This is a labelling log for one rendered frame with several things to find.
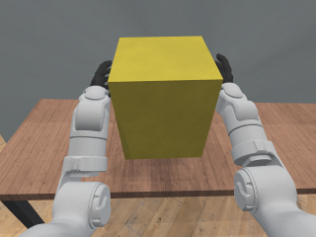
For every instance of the robot right forearm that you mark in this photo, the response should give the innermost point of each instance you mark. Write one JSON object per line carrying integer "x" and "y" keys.
{"x": 250, "y": 146}

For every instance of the table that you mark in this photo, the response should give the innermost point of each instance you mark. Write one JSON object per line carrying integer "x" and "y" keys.
{"x": 32, "y": 160}

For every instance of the robot left hand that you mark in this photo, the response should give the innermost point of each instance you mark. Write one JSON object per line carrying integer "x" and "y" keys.
{"x": 100, "y": 77}

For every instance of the left robot upper arm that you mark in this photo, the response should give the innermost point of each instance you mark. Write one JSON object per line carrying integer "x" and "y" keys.
{"x": 78, "y": 210}

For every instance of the robot right hand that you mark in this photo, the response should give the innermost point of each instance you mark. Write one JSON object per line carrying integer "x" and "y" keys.
{"x": 224, "y": 68}

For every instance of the carton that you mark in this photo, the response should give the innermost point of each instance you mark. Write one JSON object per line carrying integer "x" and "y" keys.
{"x": 164, "y": 92}

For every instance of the right robot upper arm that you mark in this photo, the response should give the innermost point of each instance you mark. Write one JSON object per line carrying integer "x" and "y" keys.
{"x": 268, "y": 193}

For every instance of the robot left forearm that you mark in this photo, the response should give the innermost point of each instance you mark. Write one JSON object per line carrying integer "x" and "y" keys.
{"x": 88, "y": 138}

